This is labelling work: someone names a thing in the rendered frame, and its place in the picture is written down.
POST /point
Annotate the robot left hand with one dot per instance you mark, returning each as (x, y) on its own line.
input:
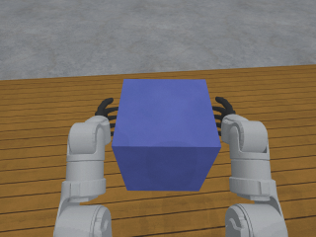
(103, 111)

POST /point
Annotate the carton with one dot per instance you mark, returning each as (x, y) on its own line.
(165, 137)

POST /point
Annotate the robot right hand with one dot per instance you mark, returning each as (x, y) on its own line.
(227, 110)

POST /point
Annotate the left robot upper arm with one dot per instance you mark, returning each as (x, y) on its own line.
(92, 220)

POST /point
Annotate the robot left forearm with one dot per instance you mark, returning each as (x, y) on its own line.
(84, 179)

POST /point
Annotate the right robot upper arm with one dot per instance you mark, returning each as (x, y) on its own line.
(253, 220)

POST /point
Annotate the robot right forearm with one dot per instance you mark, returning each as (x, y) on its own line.
(249, 151)

